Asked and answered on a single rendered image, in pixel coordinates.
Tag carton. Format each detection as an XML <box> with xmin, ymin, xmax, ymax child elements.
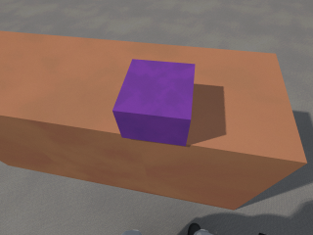
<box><xmin>112</xmin><ymin>59</ymin><xmax>196</xmax><ymax>147</ymax></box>

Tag robot right foot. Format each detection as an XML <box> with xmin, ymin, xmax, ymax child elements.
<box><xmin>187</xmin><ymin>223</ymin><xmax>201</xmax><ymax>235</ymax></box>

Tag pedestal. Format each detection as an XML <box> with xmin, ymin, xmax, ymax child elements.
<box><xmin>0</xmin><ymin>30</ymin><xmax>307</xmax><ymax>211</ymax></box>

